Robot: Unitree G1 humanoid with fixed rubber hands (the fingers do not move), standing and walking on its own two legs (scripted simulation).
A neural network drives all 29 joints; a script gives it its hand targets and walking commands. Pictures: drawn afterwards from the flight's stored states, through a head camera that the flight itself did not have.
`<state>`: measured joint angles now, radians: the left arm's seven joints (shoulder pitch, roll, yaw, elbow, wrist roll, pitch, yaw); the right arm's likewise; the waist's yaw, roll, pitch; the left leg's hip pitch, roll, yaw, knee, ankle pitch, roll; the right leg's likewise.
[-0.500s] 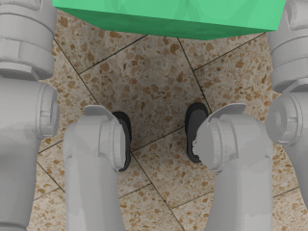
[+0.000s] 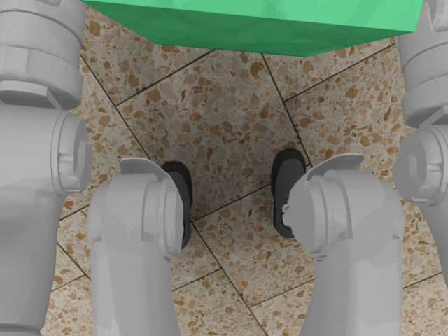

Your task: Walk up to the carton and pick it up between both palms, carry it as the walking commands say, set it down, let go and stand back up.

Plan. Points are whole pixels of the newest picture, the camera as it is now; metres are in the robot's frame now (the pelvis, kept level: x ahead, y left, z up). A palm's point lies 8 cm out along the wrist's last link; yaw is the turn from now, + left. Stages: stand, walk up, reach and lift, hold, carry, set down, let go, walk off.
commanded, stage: reach and lift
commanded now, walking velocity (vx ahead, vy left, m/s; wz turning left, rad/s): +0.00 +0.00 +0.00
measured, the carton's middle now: out of the picture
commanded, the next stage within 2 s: none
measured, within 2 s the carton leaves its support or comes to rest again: leaves its support in 0.16 s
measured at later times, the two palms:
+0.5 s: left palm out of the picture +0.59 +0.18 -0.10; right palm out of the picture +0.57 -0.20 -0.11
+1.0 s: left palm out of the picture +0.58 +0.18 -0.04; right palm out of the picture +0.55 -0.19 -0.06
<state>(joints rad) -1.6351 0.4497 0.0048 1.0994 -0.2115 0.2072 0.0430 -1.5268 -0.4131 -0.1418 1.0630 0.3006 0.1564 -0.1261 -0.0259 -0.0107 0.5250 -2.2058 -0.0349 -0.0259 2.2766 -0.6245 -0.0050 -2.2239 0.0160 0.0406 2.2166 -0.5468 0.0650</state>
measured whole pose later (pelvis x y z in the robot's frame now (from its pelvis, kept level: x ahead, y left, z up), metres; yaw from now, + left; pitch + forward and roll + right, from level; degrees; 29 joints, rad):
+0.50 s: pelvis +0.00 +0.00 +0.03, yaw +1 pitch +31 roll -1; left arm -1.60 0.42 0.16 0.93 -0.15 0.32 0.03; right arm -1.51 -0.38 -0.24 0.86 0.18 0.31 -0.13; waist -0.02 0.01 0.53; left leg -2.10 -0.04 -0.02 2.17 -0.62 -0.01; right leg -2.12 0.01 0.04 2.13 -0.55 0.05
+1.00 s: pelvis -0.02 +0.00 +0.07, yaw +1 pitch +30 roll -1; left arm -1.61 0.41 0.20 0.81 -0.10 0.46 0.02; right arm -1.48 -0.35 -0.34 0.72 0.10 0.42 -0.10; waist -0.03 0.03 0.53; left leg -2.01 -0.05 -0.02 2.04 -0.55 0.00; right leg -2.02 0.00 0.05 1.99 -0.50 0.07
